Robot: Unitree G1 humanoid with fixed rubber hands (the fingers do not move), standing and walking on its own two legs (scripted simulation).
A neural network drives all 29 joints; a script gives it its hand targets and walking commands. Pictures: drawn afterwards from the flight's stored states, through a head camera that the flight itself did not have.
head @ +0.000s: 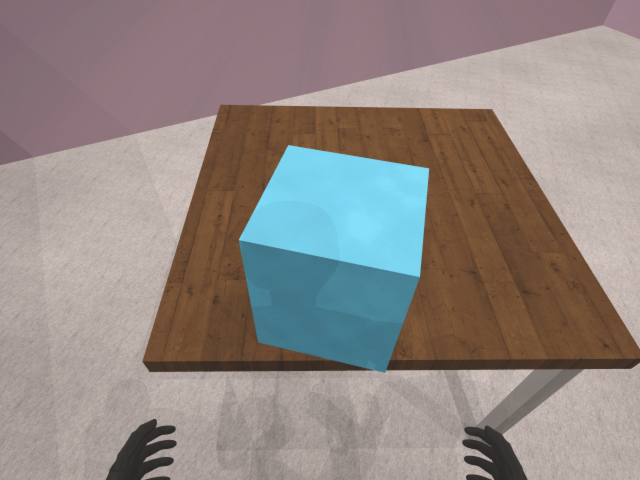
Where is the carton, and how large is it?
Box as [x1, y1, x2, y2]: [239, 145, 428, 372]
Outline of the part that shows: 288,145 239,239 258,341 384,372 419,277 428,168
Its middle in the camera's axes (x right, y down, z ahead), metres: +0.03 +0.03 +0.60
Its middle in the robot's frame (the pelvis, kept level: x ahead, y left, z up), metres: +0.44 +0.01 +0.01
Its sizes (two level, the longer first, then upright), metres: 0.210 0.200 0.250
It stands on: a table, 0.66 m high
